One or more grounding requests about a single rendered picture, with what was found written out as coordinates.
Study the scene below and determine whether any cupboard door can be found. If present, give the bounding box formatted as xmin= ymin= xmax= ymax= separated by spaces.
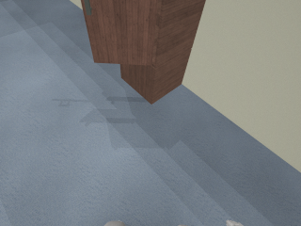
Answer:
xmin=81 ymin=0 xmax=158 ymax=66

